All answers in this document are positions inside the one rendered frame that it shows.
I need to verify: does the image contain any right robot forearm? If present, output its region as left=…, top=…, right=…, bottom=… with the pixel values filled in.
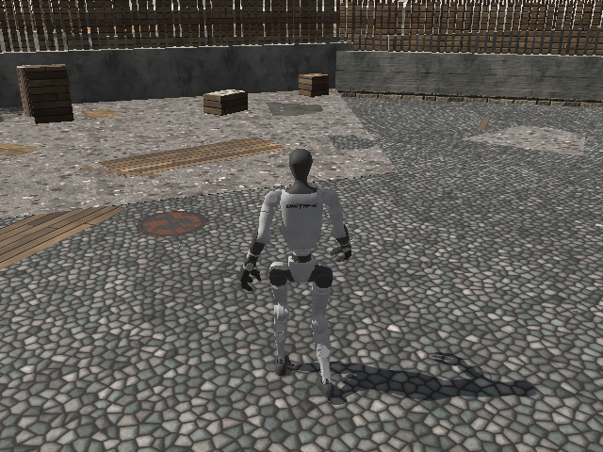
left=336, top=224, right=351, bottom=252

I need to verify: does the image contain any robot right hand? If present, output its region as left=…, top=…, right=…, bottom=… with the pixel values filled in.
left=330, top=247, right=351, bottom=262

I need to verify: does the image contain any robot right upper arm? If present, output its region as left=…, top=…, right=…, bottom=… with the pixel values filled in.
left=320, top=189, right=346, bottom=238

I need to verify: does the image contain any robot left hand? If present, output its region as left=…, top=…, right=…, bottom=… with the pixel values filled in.
left=239, top=266, right=261, bottom=291

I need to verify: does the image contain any left robot thigh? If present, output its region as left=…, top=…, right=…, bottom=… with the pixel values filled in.
left=269, top=262, right=289, bottom=321

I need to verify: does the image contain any robot thigh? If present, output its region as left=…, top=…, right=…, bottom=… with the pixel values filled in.
left=269, top=262, right=289, bottom=321
left=310, top=265, right=334, bottom=334

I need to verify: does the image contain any right robot thigh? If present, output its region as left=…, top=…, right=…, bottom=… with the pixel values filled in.
left=310, top=265, right=334, bottom=334

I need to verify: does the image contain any robot left upper arm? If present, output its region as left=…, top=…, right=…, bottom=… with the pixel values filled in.
left=255, top=190, right=282, bottom=244

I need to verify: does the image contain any left robot forearm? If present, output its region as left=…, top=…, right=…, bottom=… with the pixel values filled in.
left=243, top=229, right=265, bottom=271

